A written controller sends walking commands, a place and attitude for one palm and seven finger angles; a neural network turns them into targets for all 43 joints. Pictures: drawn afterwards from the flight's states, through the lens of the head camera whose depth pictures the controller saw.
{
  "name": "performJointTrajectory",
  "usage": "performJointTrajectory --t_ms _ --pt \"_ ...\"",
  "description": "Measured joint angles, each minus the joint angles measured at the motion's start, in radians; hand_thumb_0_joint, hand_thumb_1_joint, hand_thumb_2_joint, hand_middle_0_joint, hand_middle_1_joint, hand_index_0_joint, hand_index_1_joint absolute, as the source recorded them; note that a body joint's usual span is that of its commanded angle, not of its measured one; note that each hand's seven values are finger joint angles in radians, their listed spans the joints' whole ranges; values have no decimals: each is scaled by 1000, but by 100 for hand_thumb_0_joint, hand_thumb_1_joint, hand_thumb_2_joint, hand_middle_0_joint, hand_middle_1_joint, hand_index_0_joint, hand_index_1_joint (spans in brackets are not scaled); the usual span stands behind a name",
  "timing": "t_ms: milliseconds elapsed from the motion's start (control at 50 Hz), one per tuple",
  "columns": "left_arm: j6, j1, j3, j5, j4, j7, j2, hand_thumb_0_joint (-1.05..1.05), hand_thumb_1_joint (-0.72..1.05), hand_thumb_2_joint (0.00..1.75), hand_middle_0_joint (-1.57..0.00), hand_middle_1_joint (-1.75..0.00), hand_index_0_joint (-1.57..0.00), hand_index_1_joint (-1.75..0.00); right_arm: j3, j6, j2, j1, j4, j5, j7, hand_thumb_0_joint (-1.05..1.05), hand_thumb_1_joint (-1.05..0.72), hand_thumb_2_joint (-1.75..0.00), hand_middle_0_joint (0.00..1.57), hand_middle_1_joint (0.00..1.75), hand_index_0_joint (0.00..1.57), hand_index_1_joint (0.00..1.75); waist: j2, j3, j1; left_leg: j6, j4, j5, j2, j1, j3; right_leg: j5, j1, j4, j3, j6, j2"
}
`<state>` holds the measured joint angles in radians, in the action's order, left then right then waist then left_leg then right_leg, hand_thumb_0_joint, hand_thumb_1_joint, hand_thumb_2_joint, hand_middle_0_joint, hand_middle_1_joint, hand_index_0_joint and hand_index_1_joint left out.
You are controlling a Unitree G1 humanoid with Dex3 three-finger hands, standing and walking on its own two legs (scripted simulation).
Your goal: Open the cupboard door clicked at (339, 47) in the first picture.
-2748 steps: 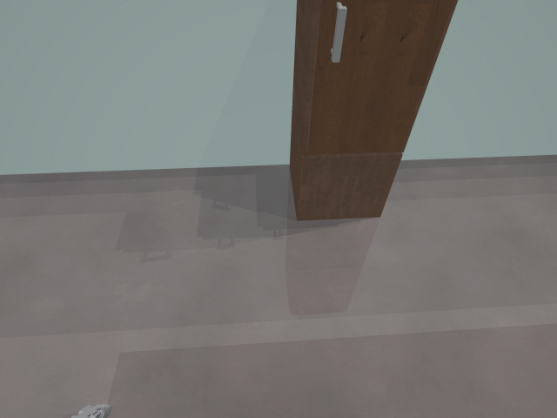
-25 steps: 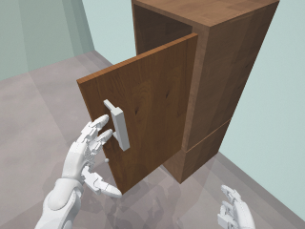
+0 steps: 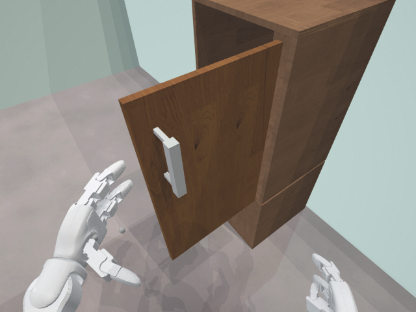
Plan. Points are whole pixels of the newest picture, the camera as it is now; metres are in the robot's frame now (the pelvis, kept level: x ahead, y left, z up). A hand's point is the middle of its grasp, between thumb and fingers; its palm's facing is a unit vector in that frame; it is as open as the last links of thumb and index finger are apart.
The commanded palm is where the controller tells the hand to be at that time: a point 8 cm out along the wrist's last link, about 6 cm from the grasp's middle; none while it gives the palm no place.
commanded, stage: draw the hand back to the body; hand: left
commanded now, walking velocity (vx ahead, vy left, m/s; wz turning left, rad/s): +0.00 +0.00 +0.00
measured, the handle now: (169, 163) +0.35 +0.11 +0.13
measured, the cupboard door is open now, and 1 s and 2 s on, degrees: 92 92 92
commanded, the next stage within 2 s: step back with the hand held close in 1.46 s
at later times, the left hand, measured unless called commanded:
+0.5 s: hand (79, 221) +0.21 +0.22 +0.15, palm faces +0.18 -0.95 -0.24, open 15.6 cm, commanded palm +0.17 +0.26 +0.16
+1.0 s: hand (47, 203) +0.23 +0.26 +0.17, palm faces +0.40 -0.83 -0.39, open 10.0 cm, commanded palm +0.18 +0.31 +0.18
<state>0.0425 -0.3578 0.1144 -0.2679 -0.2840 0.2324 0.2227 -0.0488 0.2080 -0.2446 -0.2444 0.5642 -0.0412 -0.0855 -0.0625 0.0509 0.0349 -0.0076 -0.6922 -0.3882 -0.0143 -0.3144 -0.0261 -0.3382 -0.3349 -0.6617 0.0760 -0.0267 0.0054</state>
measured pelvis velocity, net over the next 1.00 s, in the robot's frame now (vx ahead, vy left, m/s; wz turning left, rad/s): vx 0.02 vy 0.02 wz -0.04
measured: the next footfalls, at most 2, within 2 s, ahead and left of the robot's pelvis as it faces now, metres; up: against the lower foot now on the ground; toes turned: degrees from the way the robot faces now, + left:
none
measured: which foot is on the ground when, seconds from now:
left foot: down 0.00-1.00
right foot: down 0.00-1.00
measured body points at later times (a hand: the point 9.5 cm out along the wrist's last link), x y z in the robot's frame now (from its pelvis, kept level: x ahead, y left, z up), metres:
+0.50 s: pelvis +0.00 +0.02 +0.01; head -0.02 +0.01 +0.46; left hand +0.20 +0.27 +0.16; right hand +0.19 -0.19 -0.05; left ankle -0.01 +0.12 -0.72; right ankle +0.01 -0.10 -0.72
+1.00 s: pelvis +0.02 +0.02 +0.02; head +0.01 +0.00 +0.47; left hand +0.20 +0.31 +0.19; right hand +0.20 -0.20 -0.07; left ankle -0.01 +0.12 -0.72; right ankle +0.01 -0.10 -0.72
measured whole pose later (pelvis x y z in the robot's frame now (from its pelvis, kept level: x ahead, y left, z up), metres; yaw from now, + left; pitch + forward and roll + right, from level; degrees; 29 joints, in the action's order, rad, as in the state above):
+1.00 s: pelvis +0.02 +0.02 +0.02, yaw -2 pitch -3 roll -1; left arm 0.09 -0.45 0.29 -0.04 -0.39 -0.12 0.32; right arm -0.03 0.12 -0.21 -0.20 0.64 0.01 -0.07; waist -0.06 -0.02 0.07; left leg 0.02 -0.43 -0.30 0.00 -0.08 0.02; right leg -0.24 -0.12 -0.41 0.03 0.00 0.00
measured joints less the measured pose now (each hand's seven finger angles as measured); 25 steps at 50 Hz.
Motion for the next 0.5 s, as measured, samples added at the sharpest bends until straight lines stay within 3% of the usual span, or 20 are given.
performJointTrajectory --t_ms 140,400,500 --pt "-35 2 25 -2 -28 -17 13 -2 -50 30 -15 -30 -15 -30 -16 12 14 -2 -3 -4 2 1 -90 -90 21 30 20 30 2 0 1 8 13 9 5 18 8 14 18 17 -8 8 -4" --pt "-110 18 83 -20 -48 11 46 -2 -47 32 -15 -30 -15 -30 -32 25 11 12 13 -11 -9 1 -90 -90 21 30 20 30 2 -11 16 21 37 23 14 49 5 35 60 59 -5 21 -12" --pt "-41 -30 63 136 -112 -202 65 -2 -37 36 -16 -30 -16 -30 -20 16 24 25 21 28 -5 1 -90 -90 21 30 20 30 12 -35 17 23 88 41 13 92 18 58 98 109 -18 24 -9"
